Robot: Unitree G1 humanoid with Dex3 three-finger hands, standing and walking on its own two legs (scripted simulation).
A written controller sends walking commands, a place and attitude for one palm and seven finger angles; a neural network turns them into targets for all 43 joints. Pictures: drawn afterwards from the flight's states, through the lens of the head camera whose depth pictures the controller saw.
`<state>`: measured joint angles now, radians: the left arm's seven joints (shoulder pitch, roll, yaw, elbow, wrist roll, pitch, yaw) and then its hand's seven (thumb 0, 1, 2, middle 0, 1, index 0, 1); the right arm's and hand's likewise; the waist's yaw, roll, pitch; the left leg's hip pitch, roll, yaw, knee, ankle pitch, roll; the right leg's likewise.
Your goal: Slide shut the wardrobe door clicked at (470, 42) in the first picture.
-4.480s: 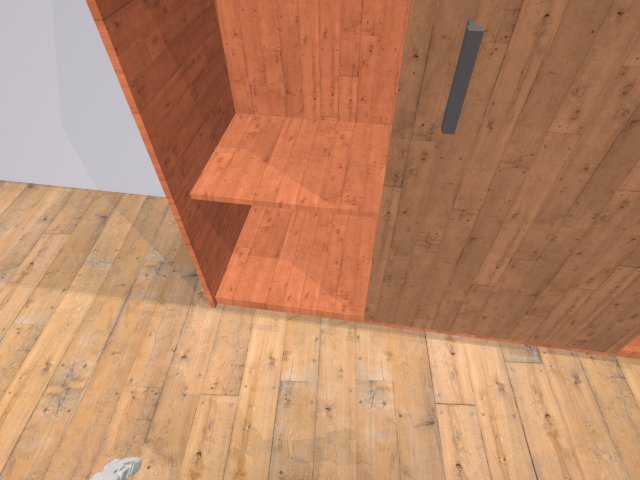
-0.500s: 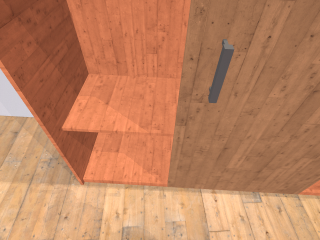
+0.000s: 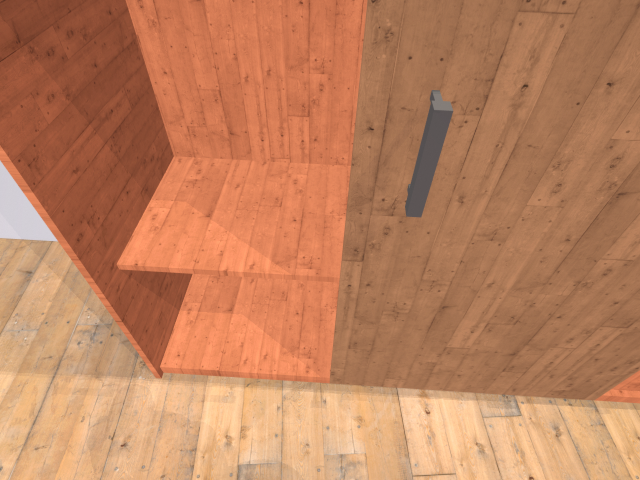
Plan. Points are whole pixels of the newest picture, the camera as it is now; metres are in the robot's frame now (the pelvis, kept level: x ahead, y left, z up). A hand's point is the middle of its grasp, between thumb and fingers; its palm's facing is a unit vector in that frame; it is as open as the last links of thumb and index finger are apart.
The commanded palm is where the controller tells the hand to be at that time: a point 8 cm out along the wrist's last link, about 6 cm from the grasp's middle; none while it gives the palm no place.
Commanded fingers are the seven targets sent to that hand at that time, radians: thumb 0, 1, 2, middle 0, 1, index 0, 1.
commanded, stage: look again from close up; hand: right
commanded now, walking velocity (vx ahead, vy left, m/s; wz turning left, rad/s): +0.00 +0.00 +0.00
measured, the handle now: (424, 156) +0.51 -0.11 +0.16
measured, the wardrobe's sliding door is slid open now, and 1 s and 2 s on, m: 0.55 0.55 0.55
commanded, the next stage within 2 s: shuffle to correct the standing spot in 1.72 s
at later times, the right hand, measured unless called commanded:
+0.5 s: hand out of the picture -0.02 -0.23 -0.19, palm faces +0.00 +0.99 -0.17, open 7.3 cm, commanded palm none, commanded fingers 0.00 -0.90 -0.90 0.20 0.30 0.20 0.30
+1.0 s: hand out of the picture -0.11 -0.23 -0.18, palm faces +0.02 +0.99 -0.16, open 7.3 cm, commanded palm none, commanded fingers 0.00 -0.90 -0.90 0.20 0.30 0.20 0.30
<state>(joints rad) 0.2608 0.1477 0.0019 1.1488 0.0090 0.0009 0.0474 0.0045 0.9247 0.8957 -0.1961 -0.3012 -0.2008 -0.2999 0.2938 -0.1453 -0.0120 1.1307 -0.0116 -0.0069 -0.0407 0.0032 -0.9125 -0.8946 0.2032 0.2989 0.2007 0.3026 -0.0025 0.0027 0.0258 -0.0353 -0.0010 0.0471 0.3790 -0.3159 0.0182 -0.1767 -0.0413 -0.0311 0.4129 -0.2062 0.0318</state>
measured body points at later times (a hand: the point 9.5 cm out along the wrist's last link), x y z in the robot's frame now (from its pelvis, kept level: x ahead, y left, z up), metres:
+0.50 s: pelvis -0.04 -0.06 -0.01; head -0.04 -0.08 +0.44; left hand -0.01 +0.18 -0.15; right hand -0.02 -0.28 -0.18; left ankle -0.07 +0.10 -0.74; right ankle +0.01 -0.14 -0.74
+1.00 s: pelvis -0.05 -0.06 -0.01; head -0.06 -0.08 +0.44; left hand -0.04 +0.17 -0.16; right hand -0.11 -0.28 -0.17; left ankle -0.07 +0.10 -0.74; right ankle +0.01 -0.14 -0.74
